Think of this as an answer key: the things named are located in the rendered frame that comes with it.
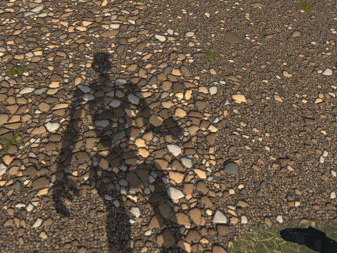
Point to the robot right hand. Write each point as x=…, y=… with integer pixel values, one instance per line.
x=311, y=237

